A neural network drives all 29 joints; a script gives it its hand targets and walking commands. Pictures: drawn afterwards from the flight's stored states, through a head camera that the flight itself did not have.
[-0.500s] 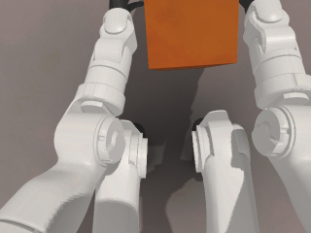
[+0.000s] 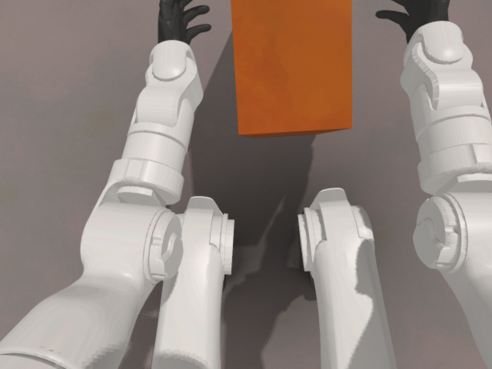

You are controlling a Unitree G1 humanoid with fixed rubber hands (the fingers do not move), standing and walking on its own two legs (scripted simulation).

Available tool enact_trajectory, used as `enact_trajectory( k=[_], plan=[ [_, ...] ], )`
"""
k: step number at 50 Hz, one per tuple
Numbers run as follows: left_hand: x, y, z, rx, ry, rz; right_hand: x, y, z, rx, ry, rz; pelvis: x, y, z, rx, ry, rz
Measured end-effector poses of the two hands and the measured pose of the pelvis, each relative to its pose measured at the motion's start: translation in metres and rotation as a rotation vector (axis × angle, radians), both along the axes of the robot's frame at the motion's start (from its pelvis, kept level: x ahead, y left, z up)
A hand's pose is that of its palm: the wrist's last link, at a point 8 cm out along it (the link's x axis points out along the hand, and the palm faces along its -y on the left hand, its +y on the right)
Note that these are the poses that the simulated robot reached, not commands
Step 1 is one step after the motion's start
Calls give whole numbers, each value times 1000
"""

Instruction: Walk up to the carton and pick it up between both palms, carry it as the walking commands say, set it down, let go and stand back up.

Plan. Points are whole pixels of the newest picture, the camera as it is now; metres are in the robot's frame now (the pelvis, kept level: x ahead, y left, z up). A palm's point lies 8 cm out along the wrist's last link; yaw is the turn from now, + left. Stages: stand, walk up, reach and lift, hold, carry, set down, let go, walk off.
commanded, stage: set down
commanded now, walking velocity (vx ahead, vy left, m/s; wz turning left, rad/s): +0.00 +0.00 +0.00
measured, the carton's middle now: (285, 48) +0.55 -0.07 -0.27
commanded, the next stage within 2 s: let go in 1.00 s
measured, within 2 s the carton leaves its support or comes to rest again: neither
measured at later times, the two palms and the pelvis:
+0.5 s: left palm out of the picture +0.53 +0.09 +0.02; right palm out of the picture +0.52 -0.24 +0.02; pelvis +0.02 +0.00 +0.13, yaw -1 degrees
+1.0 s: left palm out of the picture +0.53 +0.09 +0.15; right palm out of the picture +0.52 -0.24 +0.15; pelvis +0.04 -0.01 +0.26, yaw -2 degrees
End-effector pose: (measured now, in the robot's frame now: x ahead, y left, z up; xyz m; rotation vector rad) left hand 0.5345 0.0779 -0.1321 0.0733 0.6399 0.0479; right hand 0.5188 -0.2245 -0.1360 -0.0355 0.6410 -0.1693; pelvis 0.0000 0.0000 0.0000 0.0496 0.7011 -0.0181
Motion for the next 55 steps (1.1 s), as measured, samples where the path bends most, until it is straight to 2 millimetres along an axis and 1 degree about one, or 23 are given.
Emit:
enact_trajectory(
  k=[6, 17, 25, 34, 39, 43, 46, 48, 52, 55],
  plan=[
    [-4, 6, 38, 7, 6, 15, -4, -4, 40, -11, 8, -3, 2, -1, 34, 4, 35, -5],
    [-2, 10, 102, 8, -11, 23, 1, -8, 108, -11, -8, -6, 8, -3, 90, 2, 78, -8],
    [-3, 9, 149, 7, -24, 21, 1, -11, 154, -11, -19, -8, 16, -3, 132, 0, 95, -9],
    [-5, 9, 208, 8, -30, 17, -1, -18, 216, -16, -24, 1, 27, -4, 186, -2, 87, -15],
    [-7, 9, 242, 9, -32, 15, -3, -18, 251, -15, -26, 9, 33, -4, 217, -4, 72, -20],
    [-8, 9, 267, 10, -31, 18, -4, -17, 274, -16, -25, 17, 37, -5, 238, -6, 58, -25],
    [-8, 9, 277, 13, -17, 16, -3, -17, 285, -21, -17, 23, 40, -5, 250, -8, 50, -25],
    [-7, 9, 280, 17, -6, 13, -3, -16, 289, -23, -7, 25, 42, -5, 256, -9, 47, -25],
    [-8, 12, 280, 29, 11, 5, -6, -15, 286, -27, 17, 25, 45, -6, 263, -10, 47, -24],
    [-13, 16, 277, 44, 22, -5, -14, -15, 281, -36, 36, 24, 49, -7, 268, -10, 47, -22]
  ],
)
